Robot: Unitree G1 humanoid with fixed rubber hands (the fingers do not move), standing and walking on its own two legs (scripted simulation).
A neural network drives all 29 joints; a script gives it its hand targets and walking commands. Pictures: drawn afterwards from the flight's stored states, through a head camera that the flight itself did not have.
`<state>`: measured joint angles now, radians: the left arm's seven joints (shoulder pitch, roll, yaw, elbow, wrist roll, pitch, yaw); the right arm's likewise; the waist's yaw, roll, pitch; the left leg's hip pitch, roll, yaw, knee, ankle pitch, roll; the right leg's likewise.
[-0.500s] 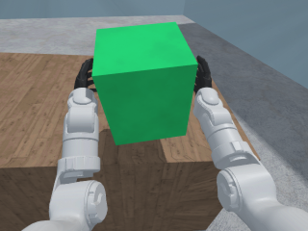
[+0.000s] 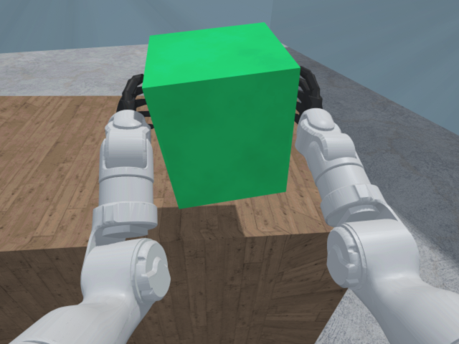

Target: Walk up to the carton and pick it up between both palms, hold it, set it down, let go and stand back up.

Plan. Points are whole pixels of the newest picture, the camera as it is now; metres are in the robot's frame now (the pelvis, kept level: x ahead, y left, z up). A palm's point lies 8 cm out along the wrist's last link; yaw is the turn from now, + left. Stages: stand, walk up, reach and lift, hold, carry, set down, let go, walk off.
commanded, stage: reach and lift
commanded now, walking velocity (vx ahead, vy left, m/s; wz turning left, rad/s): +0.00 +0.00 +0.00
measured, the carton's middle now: (220, 117) +0.44 -0.01 +0.22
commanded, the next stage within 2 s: hold in 1.22 s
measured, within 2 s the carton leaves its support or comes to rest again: neither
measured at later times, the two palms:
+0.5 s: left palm (118, 100) +0.41 +0.16 +0.27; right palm (298, 86) +0.41 -0.13 +0.30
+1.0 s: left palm (114, 98) +0.37 +0.15 +0.29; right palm (310, 80) +0.38 -0.14 +0.32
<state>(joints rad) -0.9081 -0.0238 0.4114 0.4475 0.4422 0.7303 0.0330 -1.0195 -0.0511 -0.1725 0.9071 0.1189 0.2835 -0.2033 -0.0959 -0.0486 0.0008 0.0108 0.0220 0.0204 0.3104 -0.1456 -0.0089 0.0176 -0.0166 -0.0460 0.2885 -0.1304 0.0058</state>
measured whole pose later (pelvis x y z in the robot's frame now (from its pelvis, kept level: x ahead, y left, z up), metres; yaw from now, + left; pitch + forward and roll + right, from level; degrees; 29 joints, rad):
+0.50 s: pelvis +0.03 -0.01 +0.00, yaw +3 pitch -8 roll -1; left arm -0.95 0.08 0.36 0.49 0.38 0.79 0.00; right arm -1.12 -0.08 -0.06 0.91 0.25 0.41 -0.30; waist -0.12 -0.04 -0.05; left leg -0.01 0.03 -0.04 0.35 -0.20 -0.03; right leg 0.04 0.00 -0.10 0.28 -0.18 -0.01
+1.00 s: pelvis +0.02 -0.02 +0.00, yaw +3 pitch -11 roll -1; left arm -0.91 0.08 0.37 0.34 0.40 0.94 -0.06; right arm -1.13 -0.09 0.02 0.79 0.33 0.60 -0.36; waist -0.13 -0.01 -0.07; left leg 0.01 0.04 -0.04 0.37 -0.20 -0.04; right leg 0.05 0.01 -0.09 0.32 -0.19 -0.02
